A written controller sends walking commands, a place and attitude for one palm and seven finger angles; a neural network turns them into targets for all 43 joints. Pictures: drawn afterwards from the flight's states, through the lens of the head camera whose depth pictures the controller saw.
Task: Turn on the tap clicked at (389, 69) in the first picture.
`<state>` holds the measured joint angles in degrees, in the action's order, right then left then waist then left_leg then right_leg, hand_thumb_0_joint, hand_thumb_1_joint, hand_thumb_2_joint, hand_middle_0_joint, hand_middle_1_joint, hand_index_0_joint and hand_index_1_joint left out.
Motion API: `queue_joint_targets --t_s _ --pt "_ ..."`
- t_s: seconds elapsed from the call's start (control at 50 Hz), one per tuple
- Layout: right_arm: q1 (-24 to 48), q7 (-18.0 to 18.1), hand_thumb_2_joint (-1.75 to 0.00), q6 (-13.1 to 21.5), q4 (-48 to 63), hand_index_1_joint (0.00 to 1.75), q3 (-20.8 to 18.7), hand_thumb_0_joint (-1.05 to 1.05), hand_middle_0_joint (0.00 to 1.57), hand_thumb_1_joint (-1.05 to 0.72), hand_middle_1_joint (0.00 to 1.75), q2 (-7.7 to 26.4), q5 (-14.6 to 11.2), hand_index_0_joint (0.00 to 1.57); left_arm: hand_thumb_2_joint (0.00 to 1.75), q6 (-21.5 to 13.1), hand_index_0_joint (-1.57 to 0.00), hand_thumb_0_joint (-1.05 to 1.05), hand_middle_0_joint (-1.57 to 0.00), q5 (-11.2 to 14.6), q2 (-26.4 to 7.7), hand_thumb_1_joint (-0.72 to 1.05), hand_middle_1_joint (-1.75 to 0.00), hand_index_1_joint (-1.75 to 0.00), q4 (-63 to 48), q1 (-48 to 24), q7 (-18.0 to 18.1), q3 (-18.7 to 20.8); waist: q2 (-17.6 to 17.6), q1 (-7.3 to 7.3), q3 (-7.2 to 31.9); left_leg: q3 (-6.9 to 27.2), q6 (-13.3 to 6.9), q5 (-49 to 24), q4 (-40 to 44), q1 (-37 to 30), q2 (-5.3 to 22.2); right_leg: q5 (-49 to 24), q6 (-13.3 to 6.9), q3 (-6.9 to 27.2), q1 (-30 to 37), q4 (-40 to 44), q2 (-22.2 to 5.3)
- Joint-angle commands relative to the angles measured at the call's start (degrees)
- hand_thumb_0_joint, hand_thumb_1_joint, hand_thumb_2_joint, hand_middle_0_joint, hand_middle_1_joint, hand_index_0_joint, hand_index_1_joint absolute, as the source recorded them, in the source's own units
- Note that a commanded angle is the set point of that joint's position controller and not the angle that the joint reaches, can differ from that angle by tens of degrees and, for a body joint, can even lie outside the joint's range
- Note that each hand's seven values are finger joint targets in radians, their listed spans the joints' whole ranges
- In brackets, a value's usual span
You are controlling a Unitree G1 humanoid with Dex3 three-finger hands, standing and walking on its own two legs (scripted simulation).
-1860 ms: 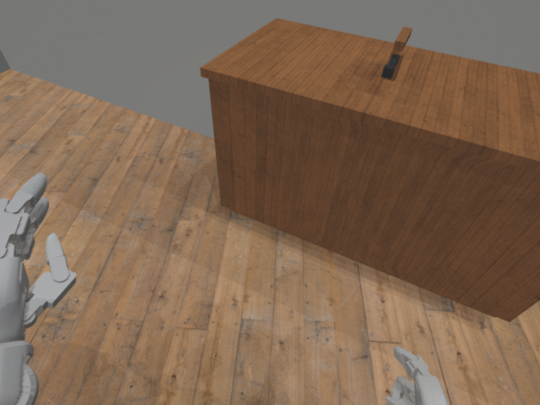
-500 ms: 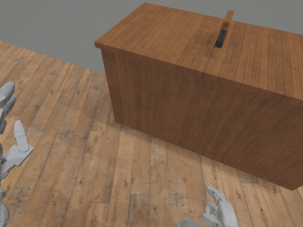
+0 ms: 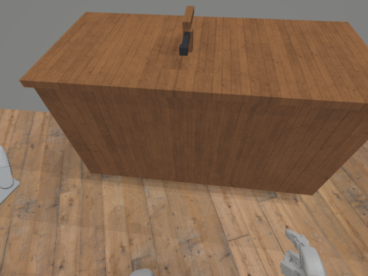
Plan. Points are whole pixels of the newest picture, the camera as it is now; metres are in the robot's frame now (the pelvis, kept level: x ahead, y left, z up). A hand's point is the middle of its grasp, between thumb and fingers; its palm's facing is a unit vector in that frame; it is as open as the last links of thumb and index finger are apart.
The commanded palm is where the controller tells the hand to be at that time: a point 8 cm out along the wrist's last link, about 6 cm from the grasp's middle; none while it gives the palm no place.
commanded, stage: turn to face it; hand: left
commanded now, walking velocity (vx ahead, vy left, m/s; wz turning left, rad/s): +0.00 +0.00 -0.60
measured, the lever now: (183, 49) +0.78 +0.05 +0.08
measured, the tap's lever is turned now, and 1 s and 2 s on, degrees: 0 0 0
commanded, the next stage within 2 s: take the last steps up to it in 0.56 s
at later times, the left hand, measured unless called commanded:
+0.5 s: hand (70, 168) +0.25 +0.19 +0.18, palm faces +0.18 -0.88 -0.44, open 7.4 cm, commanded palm +0.20 +0.24 +0.18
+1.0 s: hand (85, 177) +0.23 +0.17 +0.17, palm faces +0.15 -0.93 -0.33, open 7.4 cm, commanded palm +0.20 +0.20 +0.18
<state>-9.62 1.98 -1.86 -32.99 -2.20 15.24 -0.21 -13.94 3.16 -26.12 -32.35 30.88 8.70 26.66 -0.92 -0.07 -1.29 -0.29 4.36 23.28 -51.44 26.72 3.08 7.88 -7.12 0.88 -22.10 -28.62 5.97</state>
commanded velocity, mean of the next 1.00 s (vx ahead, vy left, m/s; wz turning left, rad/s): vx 0.11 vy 0.01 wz -0.28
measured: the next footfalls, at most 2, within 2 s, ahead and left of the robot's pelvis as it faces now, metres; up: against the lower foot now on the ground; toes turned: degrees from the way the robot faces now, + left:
left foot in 0.20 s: +0.02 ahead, +0.16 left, +0.00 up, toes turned -3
right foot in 0.52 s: -0.04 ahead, -0.12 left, +0.00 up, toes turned -23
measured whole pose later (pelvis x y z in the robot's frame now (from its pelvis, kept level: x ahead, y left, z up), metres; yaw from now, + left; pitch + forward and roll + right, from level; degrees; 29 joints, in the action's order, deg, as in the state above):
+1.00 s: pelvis -0.06 +0.00 +0.01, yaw -22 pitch -1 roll -3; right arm -16.7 4.0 3.0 -37.0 -0.1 10.6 -0.2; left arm -12.0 -0.4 -18.3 -22.1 25.2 9.8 21.3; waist 0.7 0.8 3.5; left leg -3.0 -0.9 15.4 -30.1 13.7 4.6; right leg 23.2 0.3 -4.4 -23.6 -54.9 0.3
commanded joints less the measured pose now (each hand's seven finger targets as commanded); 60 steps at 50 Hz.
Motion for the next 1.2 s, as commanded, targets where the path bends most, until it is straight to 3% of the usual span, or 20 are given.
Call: queue_joint_targets --t_s 0.0,0.1,0.16,0.22,0.26,0.32,0.46,0.5,0.52,0.54,0.58,0.78,0.82,0.84,0.92,1.08,1.12,1.14,1.16,1.18 --pt "2.7 0.3 -0.9 1.6 9.9 0.3 -0.3 0.0 0.2 -0.9 0.3 3.9 -1.0 0.2 0.9 0.5 -0.2 0.0 -0.2 0.4 -4.3 0.9 -0.3 -0.3 -0.9 -3.6 0.7 0.7 -7.5 -1.07 9.7 -0.3 -1.1 0.5 4.6 -1.7 -1.1 1.5 1.8 21.6 8.7 13.6 -16.3" --pt "2.9 0.2 -0.9 1.1 11.3 0.3 0.1 0.0 0.2 -0.9 0.3 4.0 -0.5 0.2 0.9 0.7 -0.2 0.0 -0.2 -1.0 -4.7 0.9 -0.3 -0.3 -6.8 -11.3 1.0 -2.8 -6.8 -2.12 7.5 -0.9 -2.8 2.6 16.1 -9.8 -1.9 12.0 0.9 24.8 3.8 16.2 -15.2" --pt "1.6 -0.1 -0.9 1.4 11.3 0.3 0.2 0.0 0.2 -0.9 0.3 3.5 0.4 0.2 0.9 -0.7 -0.2 0.0 -0.2 -1.3 -6.8 0.9 -0.3 -0.3 -12.1 -14.8 0.8 -1.7 1.2 -1.11 7.8 -1.1 -4.5 -1.3 28.9 -21.8 0.3 16.4 3.2 22.1 -3.9 12.1 -11.5" --pt "2.3 0.2 -0.9 3.7 13.0 0.3 -0.5 0.0 0.2 -0.9 0.3 2.9 0.6 0.2 0.9 -2.3 -0.2 0.0 -0.2 -2.4 -10.0 0.9 -0.3 -0.3 -16.5 -16.5 0.6 2.2 18.7 -2.28 6.0 17.1 -13.9 -4.3 40.6 -18.8 23.1 17.8 8.3 4.9 -11.2 -27.6 -1.5" --pt "2.1 -0.4 -0.9 4.2 11.6 0.3 -0.7 0.0 0.2 -0.9 0.3 1.4 0.9 0.2 0.9 -1.9 -0.2 0.0 -0.2 -2.4 -7.6 0.9 -0.3 -0.3 -11.0 -9.3 0.0 2.8 15.6 -2.47 5.0 8.5 -13.9 -3.8 38.8 -8.9 21.3 15.9 9.0 3.0 -6.8 -41.1 -4.1" --pt "0.9 -1.7 -0.9 4.8 10.3 0.3 -1.2 0.0 0.2 -0.9 0.3 2.9 -0.5 0.2 0.9 -0.4 -0.2 0.0 -0.2 -1.7 -1.5 0.9 -0.3 -0.3 -9.6 -10.2 -0.7 -2.5 14.4 -1.63 2.0 -5.0 -9.9 -20.1 33.1 -15.4 16.8 14.7 9.9 -2.5 -9.4 -28.0 -6.0" --pt "-0.9 -1.3 -0.9 7.4 9.0 0.3 -1.1 0.0 0.2 -0.9 0.3 4.4 -0.5 0.2 0.9 0.0 -0.2 0.0 -0.2 -2.3 -3.1 0.9 -0.3 -0.3 -5.9 -12.4 -0.2 -2.4 13.8 0.4 6.0 -6.9 -5.4 -38.4 19.9 -20.4 14.9 5.7 9.5 -10.0 6.4 1.9 -3.1" --pt "-0.4 -1.5 -0.9 7.3 9.5 0.3 -0.9 0.0 0.2 -0.9 0.3 3.1 -1.0 0.2 0.9 -0.7 -0.2 0.0 -0.2 -2.5 -5.9 0.9 -0.3 -0.3 -7.5 -11.2 0.2 -0.1 5.4 0.19 10.5 -9.5 -3.4 -28.7 8.9 -13.1 11.1 -15.0 6.4 -2.9 18.0 4.8 -10.3" --pt "0.5 -1.5 -0.9 7.0 10.4 0.3 -0.4 0.0 0.2 -0.9 0.3 1.5 -0.8 0.2 0.9 -1.1 -0.2 0.0 -0.2 -3.0 -8.6 0.9 -0.3 -0.3 -8.1 -8.1 0.8 2.2 -4.5 -0.21 13.1 -9.5 -1.4 -7.3 -0.7 -1.2 5.1 -39.2 1.1 10.6 26.5 1.5 -19.9" --pt "2.9 -1.3 -0.9 6.8 10.6 0.3 0.5 0.0 0.2 -0.9 0.3 0.9 -0.5 0.2 0.9 -1.9 -0.2 0.0 -0.2 -2.4 -10.4 0.9 -0.3 -0.3 -10.1 -6.9 1.5 5.0 -9.5 -1.37 13.1 -5.6 -0.7 11.7 -7.9 6.8 1.9 -51.9 -2.4 14.9 28.5 1.6 -25.2" --pt "2.7 -0.9 -0.9 5.9 10.7 0.3 -0.5 0.0 0.2 -0.9 0.3 1.4 -1.2 0.2 0.9 -1.6 -0.2 0.0 -0.2 -0.8 -10.6 0.9 -0.3 -0.3 -14.0 -1.8 1.3 6.3 -9.3 -1.26 14.4 1.7 -1.3 8.2 -14.7 7.9 3.4 -40.7 -3.6 15.5 26.4 1.8 -25.3" --pt "0.1 2.2 -0.9 6.1 7.0 0.3 -1.3 0.0 0.2 -0.9 0.3 3.6 -0.1 0.2 0.9 -2.0 -0.2 0.0 -0.2 -0.9 -5.6 0.9 -0.3 -0.3 -9.1 1.6 2.6 4.7 -0.7 1.62 11.1 -3.9 -4.4 -4.1 26.3 -19.2 0.7 17.8 1.6 7.1 3.8 3.0 -13.3" --pt "1.2 3.0 -0.9 6.2 8.2 0.3 -1.9 0.0 0.2 -0.9 0.3 6.0 -0.2 0.2 0.9 -2.5 -0.2 0.0 -0.2 -1.4 -3.0 0.9 -0.3 -0.3 -8.4 -1.9 2.1 1.8 19.8 1.15 4.7 20.4 -12.1 7.4 38.2 -20.4 17.3 26.3 6.2 -3.3 -9.5 -18.0 -3.6" --pt "2.1 2.9 -0.9 6.7 7.1 0.3 -0.8 0.0 0.2 -0.9 0.3 4.6 0.0 0.2 0.9 -2.7 -0.2 0.0 -0.2 -2.2 -4.6 0.9 -0.3 -0.3 -4.5 -3.8 1.9 2.3 18.7 1.9 1.0 25.8 -15.2 16.9 43.3 -11.3 20.6 23.8 6.2 -2.2 -9.5 -29.4 -3.9" --pt "1.8 2.2 -0.9 8.3 4.7 0.3 -0.6 0.0 0.2 -0.9 0.3 3.7 -0.3 0.2 0.9 -2.7 -0.2 0.0 -0.2 -4.3 -1.4 0.9 -0.3 -0.3 -4.4 -14.8 0.3 -4.9 12.4 0.8 -3.2 10.0 -13.8 10.2 39.4 -7.7 13.5 14.3 7.5 -4.5 -8.0 -29.2 -7.2" --pt "2.4 2.1 -0.9 9.6 5.0 0.3 0.5 0.0 0.2 -0.9 0.3 2.8 1.0 0.2 0.9 -1.1 -0.2 0.0 -0.2 -4.2 -4.5 0.9 -0.3 -0.3 -8.4 -14.5 1.7 -2.5 14.8 0.17 2.1 3.5 -10.3 8.2 32.8 -5.7 11.2 14.5 7.6 -10.5 12.7 -0.7 -5.4" --pt "2.2 1.9 -0.9 8.6 4.8 0.3 0.4 0.0 0.2 -0.9 0.3 1.6 0.9 0.2 0.9 -0.9 -0.2 0.0 -0.2 -4.3 -6.7 0.9 -0.3 -0.3 -5.1 -12.0 2.0 0.1 5.0 -0.19 4.0 -1.7 -7.7 10.6 18.3 1.4 6.9 18.2 3.8 -0.3 19.7 6.4 -11.6" --pt "2.5 1.7 -0.9 8.0 5.4 0.3 0.5 0.0 0.2 -0.9 0.3 0.3 0.7 0.2 0.9 -0.7 -0.2 0.0 -0.2 -3.8 -7.0 0.9 -0.3 -0.3 -5.1 -12.6 2.0 0.4 -8.4 -0.13 3.8 -5.9 -5.2 10.8 3.5 10.8 1.0 27.7 -1.7 18.7 22.5 13.7 -21.6" --pt "4.4 1.9 -0.9 8.2 5.7 0.3 0.4 0.0 0.2 -0.9 0.3 1.2 0.6 0.2 0.9 -0.8 -0.2 0.0 -0.2 -2.8 -8.6 0.9 -0.3 -0.3 -4.8 -13.8 2.1 2.1 -12.6 -0.65 2.1 -3.8 -4.1 8.6 -9.7 14.8 -0.7 26.1 -5.9 30.2 20.9 19.6 -29.6" --pt "3.8 1.5 -0.9 8.4 5.0 0.3 -0.4 0.0 0.2 -0.9 0.3 1.8 0.5 0.2 0.9 -1.1 -0.2 0.0 -0.2 -2.5 -7.6 0.9 -0.3 -0.3 -4.3 -14.4 1.7 1.8 -10.3 0.04 2.1 1.1 -3.8 3.4 -15.1 14.8 0.8 27.8 -6.1 30.3 18.0 20.6 -29.5"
